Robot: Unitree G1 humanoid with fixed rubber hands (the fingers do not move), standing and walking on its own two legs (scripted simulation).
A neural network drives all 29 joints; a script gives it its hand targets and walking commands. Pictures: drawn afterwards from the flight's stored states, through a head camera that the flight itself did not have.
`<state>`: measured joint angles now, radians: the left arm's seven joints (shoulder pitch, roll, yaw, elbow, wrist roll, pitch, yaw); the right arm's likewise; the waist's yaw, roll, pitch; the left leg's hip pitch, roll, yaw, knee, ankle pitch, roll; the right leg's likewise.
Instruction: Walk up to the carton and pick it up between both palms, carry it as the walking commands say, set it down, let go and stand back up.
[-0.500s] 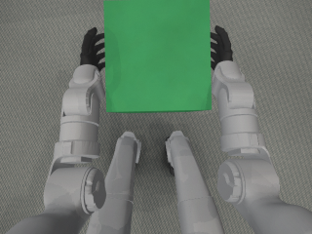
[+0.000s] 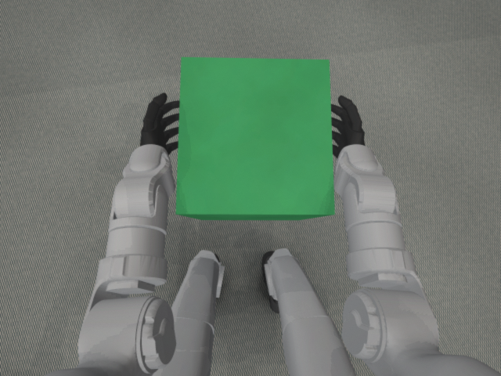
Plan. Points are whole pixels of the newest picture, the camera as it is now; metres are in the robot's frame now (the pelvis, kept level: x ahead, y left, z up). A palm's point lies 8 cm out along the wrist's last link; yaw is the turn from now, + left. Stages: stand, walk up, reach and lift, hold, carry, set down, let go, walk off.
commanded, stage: reach and lift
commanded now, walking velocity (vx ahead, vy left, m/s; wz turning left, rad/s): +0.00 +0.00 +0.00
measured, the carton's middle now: (252, 156) +0.43 +0.00 -0.11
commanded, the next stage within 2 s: hold in 1.92 s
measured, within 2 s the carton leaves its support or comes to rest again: neither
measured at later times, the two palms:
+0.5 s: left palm (124, 138) +0.39 +0.16 +0.05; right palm (371, 137) +0.40 -0.13 +0.05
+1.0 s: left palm (110, 126) +0.38 +0.15 +0.10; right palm (399, 124) +0.39 -0.14 +0.10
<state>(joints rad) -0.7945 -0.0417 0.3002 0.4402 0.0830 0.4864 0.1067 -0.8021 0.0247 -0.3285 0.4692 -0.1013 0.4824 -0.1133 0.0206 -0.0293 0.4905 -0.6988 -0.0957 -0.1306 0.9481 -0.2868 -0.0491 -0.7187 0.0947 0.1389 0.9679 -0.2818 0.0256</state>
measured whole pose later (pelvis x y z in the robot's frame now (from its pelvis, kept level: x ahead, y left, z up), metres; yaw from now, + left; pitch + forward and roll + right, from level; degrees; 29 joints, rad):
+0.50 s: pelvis +0.05 +0.00 +0.05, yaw +0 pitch +2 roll +1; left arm -0.52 -0.10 0.29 0.46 0.14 0.55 0.06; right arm -0.52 0.10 -0.29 0.47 -0.16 0.56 -0.10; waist 0.03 -0.02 0.12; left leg -0.48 -0.08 -0.14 0.65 -0.22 -0.03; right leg -0.50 0.07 0.15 0.68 -0.22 0.02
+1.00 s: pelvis +0.11 +0.00 +0.07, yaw +1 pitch -7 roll +0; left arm -0.25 -0.13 0.17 0.31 0.16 0.77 0.09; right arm -0.29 0.11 -0.20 0.41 -0.18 0.72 -0.06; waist 0.00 -0.01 -0.01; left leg -0.09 -0.05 -0.16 0.47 -0.25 -0.02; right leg -0.09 0.06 0.11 0.46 -0.24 -0.01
